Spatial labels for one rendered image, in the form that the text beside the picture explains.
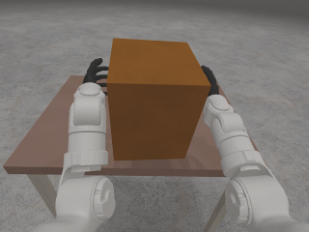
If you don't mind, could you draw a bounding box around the robot left hand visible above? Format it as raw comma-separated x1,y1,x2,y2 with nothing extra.
82,58,109,96

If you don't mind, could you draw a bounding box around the robot left forearm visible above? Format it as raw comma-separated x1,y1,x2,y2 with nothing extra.
55,82,108,213

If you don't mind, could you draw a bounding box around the right robot upper arm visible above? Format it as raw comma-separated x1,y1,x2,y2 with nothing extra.
225,175,309,232

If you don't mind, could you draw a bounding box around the robot right hand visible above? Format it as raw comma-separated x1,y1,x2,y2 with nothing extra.
201,65,219,97

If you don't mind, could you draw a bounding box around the carton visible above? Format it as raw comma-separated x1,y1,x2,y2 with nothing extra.
106,38,211,161

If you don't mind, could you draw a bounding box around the table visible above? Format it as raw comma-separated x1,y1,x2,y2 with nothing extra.
3,75,268,232

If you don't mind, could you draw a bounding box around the left robot upper arm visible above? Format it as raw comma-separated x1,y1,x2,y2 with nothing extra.
27,175,116,232

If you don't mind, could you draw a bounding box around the robot right forearm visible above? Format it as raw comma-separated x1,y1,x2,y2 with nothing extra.
203,94,290,211

